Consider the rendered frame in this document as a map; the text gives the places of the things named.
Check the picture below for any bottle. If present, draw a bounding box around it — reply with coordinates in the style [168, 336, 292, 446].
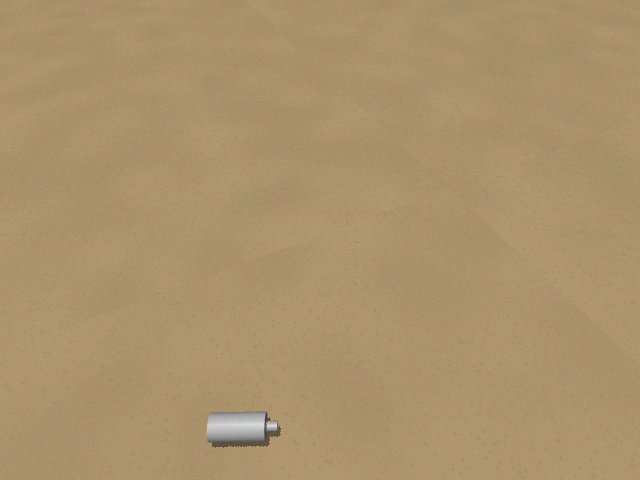
[207, 411, 278, 443]

